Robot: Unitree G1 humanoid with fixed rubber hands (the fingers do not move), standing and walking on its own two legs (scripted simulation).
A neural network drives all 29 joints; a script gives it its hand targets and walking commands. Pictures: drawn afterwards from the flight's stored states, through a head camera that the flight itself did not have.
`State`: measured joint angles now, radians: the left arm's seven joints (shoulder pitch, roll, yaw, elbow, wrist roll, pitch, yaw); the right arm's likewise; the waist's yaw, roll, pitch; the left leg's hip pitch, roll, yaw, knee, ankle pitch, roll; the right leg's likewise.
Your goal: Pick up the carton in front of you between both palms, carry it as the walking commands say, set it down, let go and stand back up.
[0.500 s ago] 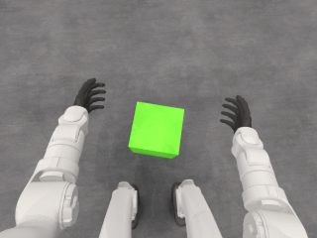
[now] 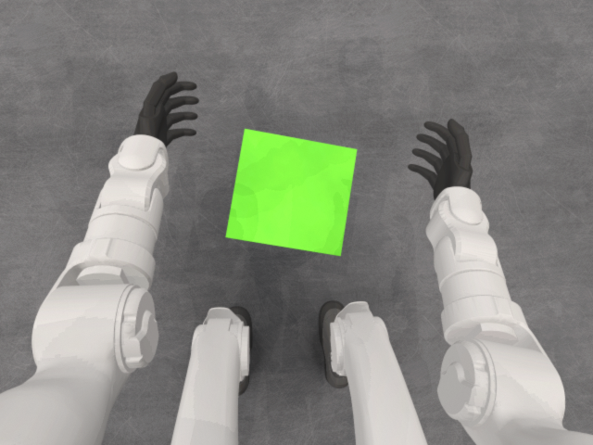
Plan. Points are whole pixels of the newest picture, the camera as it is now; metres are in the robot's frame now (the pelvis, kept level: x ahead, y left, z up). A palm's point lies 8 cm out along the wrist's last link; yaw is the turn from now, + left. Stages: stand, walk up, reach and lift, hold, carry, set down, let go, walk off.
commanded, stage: reach and lift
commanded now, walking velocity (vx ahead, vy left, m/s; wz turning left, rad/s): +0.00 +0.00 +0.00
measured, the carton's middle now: (288, 200) +0.45 -0.01 -0.46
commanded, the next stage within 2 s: none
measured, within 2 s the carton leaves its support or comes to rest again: leaves its support in 1.40 s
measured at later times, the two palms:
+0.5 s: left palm (194, 177) +0.48 +0.17 -0.36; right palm (390, 206) +0.43 -0.20 -0.35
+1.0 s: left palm (206, 178) +0.49 +0.15 -0.39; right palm (383, 203) +0.44 -0.19 -0.38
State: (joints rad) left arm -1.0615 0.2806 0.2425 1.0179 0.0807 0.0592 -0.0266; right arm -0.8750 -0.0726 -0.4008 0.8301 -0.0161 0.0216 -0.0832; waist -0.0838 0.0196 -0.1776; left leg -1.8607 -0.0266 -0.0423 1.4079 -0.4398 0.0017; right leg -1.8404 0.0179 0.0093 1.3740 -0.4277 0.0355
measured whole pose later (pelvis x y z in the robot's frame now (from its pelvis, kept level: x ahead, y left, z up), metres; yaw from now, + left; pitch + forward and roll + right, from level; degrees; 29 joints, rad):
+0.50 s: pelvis -0.06 +0.00 -0.19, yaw -1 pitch +41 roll -3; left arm -1.38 0.44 0.01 1.17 -0.18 0.05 0.04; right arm -1.22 -0.20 -0.21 1.00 0.21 0.04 -0.17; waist -0.08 -0.01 0.22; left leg -2.29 -0.03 -0.05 2.08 -0.51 -0.01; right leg -2.27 0.05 0.01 2.04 -0.49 0.06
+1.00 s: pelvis -0.05 +0.00 -0.21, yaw -2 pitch +40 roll -3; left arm -1.39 0.41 -0.05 1.20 -0.21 0.00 0.07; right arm -1.25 -0.22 -0.13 1.09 0.27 -0.03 -0.17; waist -0.07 -0.02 0.25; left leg -2.31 -0.02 -0.04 2.17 -0.55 0.00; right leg -2.30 0.06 0.01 2.13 -0.52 0.06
